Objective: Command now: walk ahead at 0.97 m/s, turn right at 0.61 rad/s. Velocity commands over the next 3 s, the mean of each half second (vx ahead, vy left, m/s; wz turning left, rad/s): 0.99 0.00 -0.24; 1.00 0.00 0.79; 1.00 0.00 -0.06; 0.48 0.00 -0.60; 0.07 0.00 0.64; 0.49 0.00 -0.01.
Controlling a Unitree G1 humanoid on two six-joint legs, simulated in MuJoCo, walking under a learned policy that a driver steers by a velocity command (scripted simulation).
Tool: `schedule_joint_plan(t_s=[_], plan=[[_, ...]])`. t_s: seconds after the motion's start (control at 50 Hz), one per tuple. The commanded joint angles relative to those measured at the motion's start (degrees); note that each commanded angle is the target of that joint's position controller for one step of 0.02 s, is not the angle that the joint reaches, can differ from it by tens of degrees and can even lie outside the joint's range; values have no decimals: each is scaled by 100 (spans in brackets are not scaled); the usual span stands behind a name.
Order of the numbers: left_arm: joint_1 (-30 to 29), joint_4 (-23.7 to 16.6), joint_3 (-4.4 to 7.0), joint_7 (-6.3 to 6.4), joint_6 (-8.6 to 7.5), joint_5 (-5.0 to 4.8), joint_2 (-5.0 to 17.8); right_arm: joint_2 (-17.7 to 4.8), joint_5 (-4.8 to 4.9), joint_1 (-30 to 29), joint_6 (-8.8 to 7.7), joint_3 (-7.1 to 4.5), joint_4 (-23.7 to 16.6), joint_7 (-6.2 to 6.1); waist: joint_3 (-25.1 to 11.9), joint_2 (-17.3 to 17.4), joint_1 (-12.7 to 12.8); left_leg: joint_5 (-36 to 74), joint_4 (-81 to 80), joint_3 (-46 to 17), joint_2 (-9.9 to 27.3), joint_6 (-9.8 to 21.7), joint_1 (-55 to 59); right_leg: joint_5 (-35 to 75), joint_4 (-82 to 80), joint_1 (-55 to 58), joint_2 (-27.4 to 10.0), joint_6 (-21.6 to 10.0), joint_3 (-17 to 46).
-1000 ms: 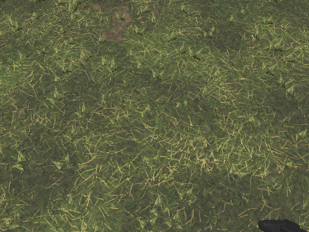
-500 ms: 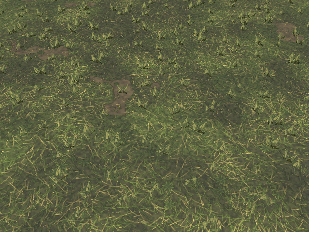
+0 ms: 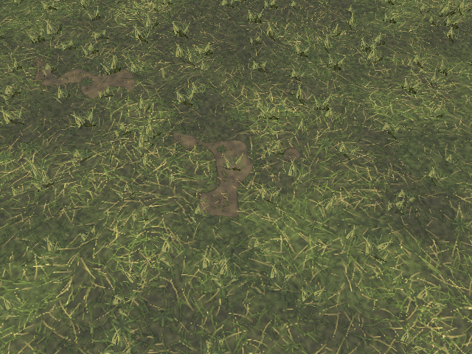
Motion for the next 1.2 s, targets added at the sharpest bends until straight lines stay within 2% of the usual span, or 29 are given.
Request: schedule_joint_plan(t_s=[0.02, 0.04, 0.1, 0.16, 0.22, 0.28, 0.32, 0.34, 0.36, 0.38, 0.4, 0.44, 0.5, 0.58, 0.62, 0.68, 0.72, 0.74, 0.76, 0.78, 0.82, 0.86, 0.92, 1.02, 1.08, 1.14, 1.16, 1.18, 1.2], plan=[[1833, 418, 476, 127, 84, -45, 947, -801, -4, -1227, -412, 1, -1269, 134, -595, -15, 712, 93, 2700, -1130, 698, -102, -4961, -1680, -2105, 4238, -2496, -1609, 5416], [1650, 451, 422, 129, 59, -10, 673, -774, -68, -1362, -428, 28, -1292, 181, -40, 544, 377, 209, 2100, -957, 875, -29, -4580, -1214, -2353, 3119, -2221, -1329, 4838], [1260, 445, 365, 157, -149, -15, 718, -541, -301, -1528, -50, 165, -1589, 252, 726, 334, -364, -107, 775, -618, 1229, -129, -3769, -701, -2770, 800, -1413, -897, 3673], [1042, 266, 482, 119, -286, -54, 947, -403, -147, -2490, -28, 291, -2051, 378, 983, 110, -241, 1358, -1461, -81, 1285, -310, -2334, 92, -3193, -751, -829, -640, 2913], [1730, 494, 542, 16, -379, -215, 1020, -212, 35, -2837, -51, 321, -2025, 423, 581, -141, 314, 3273, -2775, 234, 1100, -97, -1533, 1583, -3385, 233, -975, -279, 2619], [2314, 732, 530, 37, -366, -94, 1094, -452, -25, -3169, -76, 201, -2031, 328, 271, -299, 697, 2714, -3562, 616, 759, 323, -2191, 4219, -2527, 2638, -1221, 45, 2147], [2373, 822, 561, 141, -300, 68, 1329, -809, -15, -2082, -123, -9, -1727, 245, -578, -690, 111, 1744, -3558, 672, 386, 580, -1217, 6030, -754, 3342, -1479, 320, 1934], [2061, 780, 579, 193, -252, 145, 1382, -1048, 11, -836, -110, -141, -1361, 166, -1105, -753, -608, 1473, -3477, 540, 527, 732, 55, 5845, 640, 2816, -1400, 432, 1678], [1703, 598, 502, 232, -259, 230, 1051, -1439, -54, 531, -72, -301, -1043, 66, -1764, -407, -1242, 184, -3008, -366, 1363, 955, 1521, 4174, 2768, 1600, -1156, 467, 1404], [2176, 234, 319, 116, -352, -166, 338, -2008, -68, 560, -39, -475, -877, 130, -2626, 2275, -618, -555, -4110, -4268, 2893, 2007, 3004, -851, 5176, -539, 1, 905, 1233], [1689, 185, 295, 161, -388, -17, 672, -1581, 17, 44, 9, -479, -960, 245, -2054, 1257, -647, -638, -4584, -4831, 2620, 2066, 2926, -983, 5330, -1727, -481, 740, 1431], [544, -143, 212, 117, -451, 146, 645, -1018, 67, -290, -31, -391, -794, 288, -745, -124, -512, 420, -4672, -3393, 2181, 1820, 1347, -511, 4402, -1787, -1057, 735, 1462], [199, -553, 92, 8, -255, 393, 342, -706, 104, -96, -87, -282, -428, 212, -65, 8, 25, 875, -5018, -2792, 1637, 1727, -109, -1035, 3395, -1451, -1271, 963, 1380], [-758, -1155, -77, -160, -195, 255, 316, -981, 135, -593, -171, -404, -590, 188, 534, 204, 237, 942, -5824, -2131, 1224, 1614, -2074, 47, 936, -298, -1369, 1299, 1039], [-831, -1126, -99, -211, -198, 114, 295, -1197, 207, -596, -201, -503, -628, 271, 361, 275, 148, 1559, -6096, -1958, 1126, 1402, -2695, 1248, 215, 1231, -1063, 1333, 758], [-690, -1036, 37, -67, -189, 108, 629, -1335, 281, -240, -186, -575, -566, 309, 84, 177, 97, 2785, -5339, -2014, 1225, 1075, -1588, 1281, -364, 1626, -988, 1245, 867], [551, -677, 226, 102, -222, 158, 920, -1498, 230, -139, -134, -616, -500, 303, -782, -108, 708, 4064, -3102, -1666, 855, 811, -1354, 362, -477, 3013, -802, 1133, 724], [1552, -553, 366, 234, -250, 246, 1231, -1252, 210, -252, -168, -549, -563, 313, -1338, -227, 1192, 3389, -1413, -1444, 571, 686, -2156, -595, -398, 4208, -1527, 1005, 1351], [2276, -486, 477, 332, -254, 438, 1632, -256, 260, -133, -194, -316, -779, 253, -1992, -1415, 1129, -725, 588, -1036, 168, 684, -3388, -2771, -976, 5280, -3290, 773, 3589], [1851, -513, 554, 300, -192, 330, 1814, -381, 396, 190, -130, -254, -1067, 234, -2342, -2249, 647, -633, 1606, -697, 230, 719, -4180, -3732, -2238, 5061, -3895, 301, 6191], [929, -566, 373, 245, -189, 223, 754, -687, 139, -777, 47, -293, -962, 272, -565, -640, 537, 364, 1449, -449, 934, 699, -4555, -2683, -2173, 3537, -3205, 361, 4132], [1022, -316, 307, 226, -250, 230, 510, -512, 49, -1055, 180, -284, -1024, 420, -76, -550, 320, 432, 1136, -450, 1183, 599, -4276, -910, -2253, 2724, -2786, 497, 2709], [1319, 95, 256, 133, -397, 39, 240, -223, 17, -1722, 380, -183, -1435, 543, 192, -685, 136, 537, 874, -299, 1374, 568, -4625, 912, -2438, 2626, -2646, 693, 1485], [935, 222, 300, 161, -485, 29, 478, -280, 38, -2688, 363, -30, -1962, 781, 535, -371, -128, 2099, -1371, 528, 1121, 727, -3564, 2326, -3039, 1991, -2027, 947, -407], [1513, 386, 347, 204, -461, 36, 915, -350, -41, -2542, 306, -7, -1827, 755, 304, -419, -272, 2111, -2154, 898, 444, 1007, -2072, 5577, -2536, 2221, -2232, 848, -520], [1162, 346, 421, 277, -203, 59, 1454, -1013, -112, 87, 278, -317, -924, 468, -875, -544, -1694, 1305, -2948, 329, 195, 1330, 900, 6334, 923, 1849, -2321, 614, -397], [1482, 331, 335, 219, -147, 116, 937, -1504, -144, 182, 298, -467, -823, 327, -1196, 279, -1323, 258, -2858, -781, 1134, 1337, 1964, 1144, 3479, 645, -1603, 671, -212], [2537, 14, 157, 165, -177, -179, 260, -1991, -236, -179, 243, -501, -1150, 267, -2450, 1528, -478, 128, -3474, -3919, 3150, 1792, 3279, -2078, 5590, -1004, -842, 739, 1053], [1483, -130, 277, 200, -224, -184, 913, -1681, -105, -193, 266, -541, -1171, 216, -2272, 364, -995, -688, -4519, -4063, 2877, 1591, 2626, -1147, 5590, -1493, -908, 670, 1545]])
Next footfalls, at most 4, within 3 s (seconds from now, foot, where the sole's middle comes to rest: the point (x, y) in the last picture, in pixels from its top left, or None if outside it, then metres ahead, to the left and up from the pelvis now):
0.34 left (193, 311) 0.58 0.13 -0.74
0.74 right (277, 207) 0.94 -0.13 -0.74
1.16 left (187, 131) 1.29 0.19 -0.74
1.60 right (191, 58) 1.75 0.20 -0.74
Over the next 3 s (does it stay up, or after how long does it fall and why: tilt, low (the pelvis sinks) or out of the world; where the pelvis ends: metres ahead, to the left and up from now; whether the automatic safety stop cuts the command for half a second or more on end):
stays up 1.99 0.24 0.04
